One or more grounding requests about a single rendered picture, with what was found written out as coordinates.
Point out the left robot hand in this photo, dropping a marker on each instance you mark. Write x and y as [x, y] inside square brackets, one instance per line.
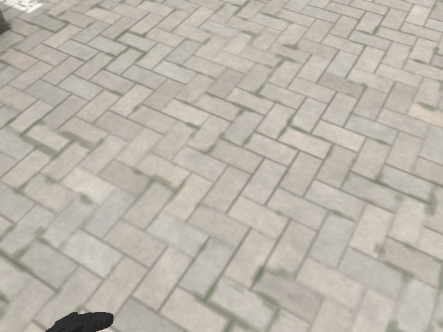
[87, 322]

